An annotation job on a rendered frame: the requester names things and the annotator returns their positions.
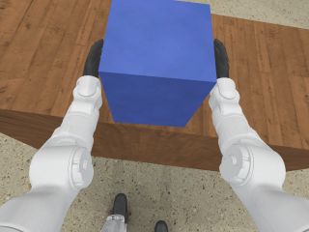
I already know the robot left forearm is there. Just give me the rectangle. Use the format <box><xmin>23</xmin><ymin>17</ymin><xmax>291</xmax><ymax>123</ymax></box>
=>
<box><xmin>29</xmin><ymin>75</ymin><xmax>102</xmax><ymax>185</ymax></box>

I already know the robot foot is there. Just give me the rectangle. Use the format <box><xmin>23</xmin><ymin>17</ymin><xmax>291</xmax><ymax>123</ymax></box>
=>
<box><xmin>113</xmin><ymin>193</ymin><xmax>127</xmax><ymax>220</ymax></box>
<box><xmin>154</xmin><ymin>220</ymin><xmax>168</xmax><ymax>232</ymax></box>

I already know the robot left hand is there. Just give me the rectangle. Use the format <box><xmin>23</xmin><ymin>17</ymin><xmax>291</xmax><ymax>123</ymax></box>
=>
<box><xmin>82</xmin><ymin>39</ymin><xmax>104</xmax><ymax>78</ymax></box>

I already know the robot right hand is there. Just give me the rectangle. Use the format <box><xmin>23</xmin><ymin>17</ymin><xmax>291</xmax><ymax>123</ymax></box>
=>
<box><xmin>213</xmin><ymin>39</ymin><xmax>230</xmax><ymax>79</ymax></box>

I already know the robot left foot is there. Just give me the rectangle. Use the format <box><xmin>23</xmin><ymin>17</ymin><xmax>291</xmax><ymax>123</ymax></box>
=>
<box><xmin>113</xmin><ymin>193</ymin><xmax>127</xmax><ymax>220</ymax></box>

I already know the pedestal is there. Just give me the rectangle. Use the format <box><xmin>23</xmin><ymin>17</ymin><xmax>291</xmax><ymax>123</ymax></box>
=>
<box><xmin>0</xmin><ymin>0</ymin><xmax>309</xmax><ymax>172</ymax></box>

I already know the robot left upper arm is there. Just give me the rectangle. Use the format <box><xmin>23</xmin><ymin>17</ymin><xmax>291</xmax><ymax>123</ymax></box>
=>
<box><xmin>0</xmin><ymin>145</ymin><xmax>94</xmax><ymax>232</ymax></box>

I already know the robot right upper arm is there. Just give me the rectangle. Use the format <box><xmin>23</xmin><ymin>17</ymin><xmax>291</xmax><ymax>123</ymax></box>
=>
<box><xmin>219</xmin><ymin>142</ymin><xmax>309</xmax><ymax>232</ymax></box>

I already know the robot right forearm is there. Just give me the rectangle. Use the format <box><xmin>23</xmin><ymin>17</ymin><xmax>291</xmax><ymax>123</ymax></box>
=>
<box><xmin>209</xmin><ymin>77</ymin><xmax>272</xmax><ymax>155</ymax></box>

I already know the robot right foot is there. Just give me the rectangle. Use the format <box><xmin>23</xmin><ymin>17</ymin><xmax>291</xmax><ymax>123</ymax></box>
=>
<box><xmin>154</xmin><ymin>220</ymin><xmax>168</xmax><ymax>232</ymax></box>

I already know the carton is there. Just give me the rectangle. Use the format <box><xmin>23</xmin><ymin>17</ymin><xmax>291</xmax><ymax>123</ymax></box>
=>
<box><xmin>98</xmin><ymin>0</ymin><xmax>217</xmax><ymax>128</ymax></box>

